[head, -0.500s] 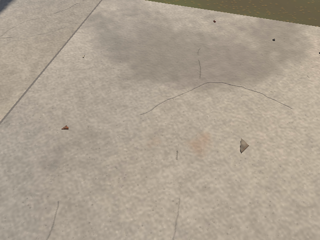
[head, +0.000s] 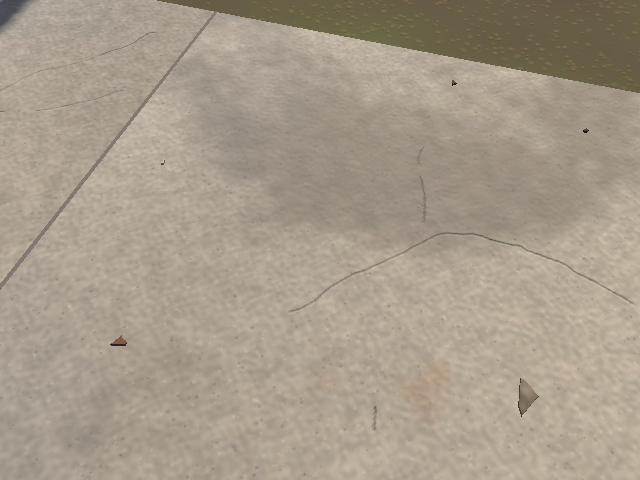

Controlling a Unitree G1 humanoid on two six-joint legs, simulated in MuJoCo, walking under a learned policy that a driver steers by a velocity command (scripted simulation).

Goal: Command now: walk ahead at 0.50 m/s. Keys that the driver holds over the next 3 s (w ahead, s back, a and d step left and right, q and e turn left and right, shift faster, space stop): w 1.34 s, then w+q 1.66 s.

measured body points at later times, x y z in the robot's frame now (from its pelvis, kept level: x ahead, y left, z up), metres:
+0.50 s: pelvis +0.28 -0.04 -0.01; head +0.32 -0.05 +0.44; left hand +0.45 +0.19 -0.12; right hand +0.21 -0.27 -0.16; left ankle +0.09 +0.06 -0.67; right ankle +0.38 -0.11 -0.73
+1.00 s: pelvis +0.55 -0.03 -0.01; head +0.59 -0.02 +0.44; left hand +0.45 +0.20 -0.15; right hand +0.75 -0.24 -0.12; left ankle +0.68 +0.05 -0.73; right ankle +0.38 -0.11 -0.73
